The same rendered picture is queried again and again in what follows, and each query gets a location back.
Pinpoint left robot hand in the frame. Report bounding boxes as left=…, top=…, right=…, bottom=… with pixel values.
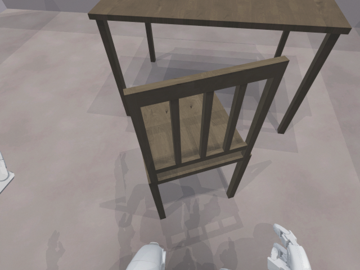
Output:
left=0, top=151, right=15, bottom=194

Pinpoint chair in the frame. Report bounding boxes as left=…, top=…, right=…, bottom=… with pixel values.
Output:
left=123, top=56, right=289, bottom=220

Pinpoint table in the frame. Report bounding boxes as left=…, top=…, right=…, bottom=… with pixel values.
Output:
left=88, top=0, right=352, bottom=134

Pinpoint left robot thigh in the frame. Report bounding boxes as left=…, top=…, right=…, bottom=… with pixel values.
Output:
left=126, top=245, right=166, bottom=270

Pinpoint right robot hand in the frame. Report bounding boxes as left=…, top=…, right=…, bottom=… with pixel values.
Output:
left=268, top=224, right=312, bottom=270

